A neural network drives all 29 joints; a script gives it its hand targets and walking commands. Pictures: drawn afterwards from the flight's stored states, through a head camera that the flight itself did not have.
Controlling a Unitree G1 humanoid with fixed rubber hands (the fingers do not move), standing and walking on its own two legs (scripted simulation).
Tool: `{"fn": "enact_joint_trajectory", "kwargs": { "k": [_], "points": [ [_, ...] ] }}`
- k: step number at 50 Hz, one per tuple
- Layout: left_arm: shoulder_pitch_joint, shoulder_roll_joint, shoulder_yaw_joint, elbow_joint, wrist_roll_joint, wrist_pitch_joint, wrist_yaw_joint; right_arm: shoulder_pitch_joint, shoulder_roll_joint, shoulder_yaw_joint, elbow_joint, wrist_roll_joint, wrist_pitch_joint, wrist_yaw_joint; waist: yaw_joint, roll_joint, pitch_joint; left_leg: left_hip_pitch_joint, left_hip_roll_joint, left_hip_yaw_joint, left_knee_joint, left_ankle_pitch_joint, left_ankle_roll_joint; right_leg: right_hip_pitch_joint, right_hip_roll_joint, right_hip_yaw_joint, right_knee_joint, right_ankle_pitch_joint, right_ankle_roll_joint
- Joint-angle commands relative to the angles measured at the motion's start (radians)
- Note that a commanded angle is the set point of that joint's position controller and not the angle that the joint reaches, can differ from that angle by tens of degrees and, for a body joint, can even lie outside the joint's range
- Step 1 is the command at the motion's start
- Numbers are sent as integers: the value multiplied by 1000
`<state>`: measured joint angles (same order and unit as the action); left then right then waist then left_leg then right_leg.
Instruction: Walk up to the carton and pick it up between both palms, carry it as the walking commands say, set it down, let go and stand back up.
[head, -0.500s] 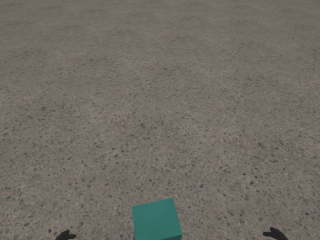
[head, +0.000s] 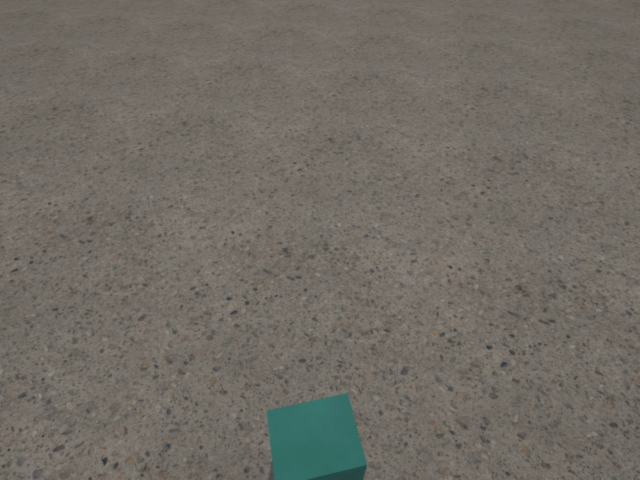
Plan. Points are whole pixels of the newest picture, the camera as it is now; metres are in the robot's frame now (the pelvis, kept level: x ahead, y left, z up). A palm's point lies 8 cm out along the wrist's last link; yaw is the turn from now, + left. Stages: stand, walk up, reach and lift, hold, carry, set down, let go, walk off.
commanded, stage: stand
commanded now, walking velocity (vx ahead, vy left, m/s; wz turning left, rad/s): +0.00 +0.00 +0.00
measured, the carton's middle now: (315, 454) +0.37 +0.03 -0.64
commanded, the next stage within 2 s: none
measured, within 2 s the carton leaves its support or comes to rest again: neither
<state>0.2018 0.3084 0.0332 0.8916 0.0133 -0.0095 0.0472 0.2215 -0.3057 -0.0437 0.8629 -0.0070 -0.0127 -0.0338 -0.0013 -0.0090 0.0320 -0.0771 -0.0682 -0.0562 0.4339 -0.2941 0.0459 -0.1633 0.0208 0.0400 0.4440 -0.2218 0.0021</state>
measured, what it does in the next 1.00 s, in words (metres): stands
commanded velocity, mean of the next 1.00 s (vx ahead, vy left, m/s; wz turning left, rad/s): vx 0.00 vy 0.00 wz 0.00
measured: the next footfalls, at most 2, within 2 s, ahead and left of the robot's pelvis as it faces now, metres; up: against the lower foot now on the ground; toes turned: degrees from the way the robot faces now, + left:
none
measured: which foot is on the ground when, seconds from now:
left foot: down 0.00-1.00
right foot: down 0.00-1.00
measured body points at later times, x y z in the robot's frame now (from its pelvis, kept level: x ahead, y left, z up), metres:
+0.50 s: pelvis -0.02 -0.01 +0.00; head -0.03 +0.00 +0.45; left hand +0.06 +0.29 -0.12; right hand +0.07 -0.30 -0.12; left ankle -0.04 +0.09 -0.74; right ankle +0.01 -0.12 -0.74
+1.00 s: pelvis -0.02 -0.02 +0.01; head -0.02 -0.01 +0.46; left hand +0.07 +0.28 -0.12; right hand +0.06 -0.32 -0.12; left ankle -0.04 +0.09 -0.74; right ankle +0.01 -0.12 -0.74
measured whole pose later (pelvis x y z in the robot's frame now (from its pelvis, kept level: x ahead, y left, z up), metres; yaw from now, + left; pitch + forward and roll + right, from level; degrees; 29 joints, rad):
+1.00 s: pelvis -0.02 -0.02 +0.01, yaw +0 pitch -3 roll +0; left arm 0.17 0.34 0.02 1.00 0.00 -0.02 0.04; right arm 0.19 -0.34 -0.02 0.99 0.00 -0.02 -0.03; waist 0.00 0.00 0.04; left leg -0.07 -0.05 -0.06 0.35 -0.23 0.02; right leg -0.15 0.04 0.04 0.36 -0.15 -0.02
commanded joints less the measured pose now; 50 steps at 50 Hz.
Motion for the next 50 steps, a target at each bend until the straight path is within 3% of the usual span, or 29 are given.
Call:
{"fn": "enact_joint_trajectory", "kwargs": {
  "k": [1, 16, 50],
  "points": [
    [-19, 135, 25, -36, -2, -13, 3, -18, -148, -30, -36, 2, -12, -4, 0, 15, 4, -110, 143, -112, -106, 181, -37, 66, -105, 97, -51, 167, -16],
    [-15, 155, 17, 26, -8, -18, -2, -31, -162, -19, 33, 7, -17, -1, 3, 9, 21, -107, 151, -118, -148, 91, -33, 52, -117, 116, -101, 118, -15],
    [-42, 183, 11, 67, -16, -25, -8, -43, -187, -4, 89, 12, -21, -1, 5, 6, 3, -76, 165, -112, -156, 121, -31, 49, -129, 128, -136, 139, -22]
  ]
}}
